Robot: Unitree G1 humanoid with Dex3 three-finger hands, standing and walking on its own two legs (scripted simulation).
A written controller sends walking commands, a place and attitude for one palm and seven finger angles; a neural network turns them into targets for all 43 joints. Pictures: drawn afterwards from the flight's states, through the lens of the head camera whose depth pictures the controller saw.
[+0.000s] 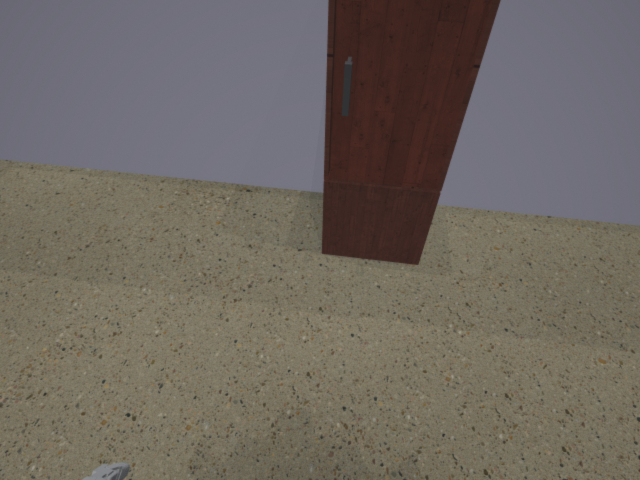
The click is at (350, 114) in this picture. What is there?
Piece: cupboard door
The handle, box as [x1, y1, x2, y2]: [342, 57, 352, 115]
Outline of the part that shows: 351,57 348,57 348,59 345,61 344,66 342,115 348,114 352,63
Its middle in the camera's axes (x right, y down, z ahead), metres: +0.07 -0.42 +1.07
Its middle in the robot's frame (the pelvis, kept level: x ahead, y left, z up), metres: +1.08 -0.02 +0.00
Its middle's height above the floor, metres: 0.77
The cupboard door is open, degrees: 0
